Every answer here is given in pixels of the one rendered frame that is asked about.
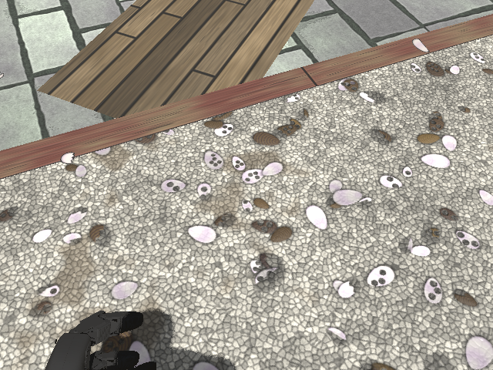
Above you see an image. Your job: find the left robot hand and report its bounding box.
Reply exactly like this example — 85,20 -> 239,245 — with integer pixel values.
45,311 -> 156,370

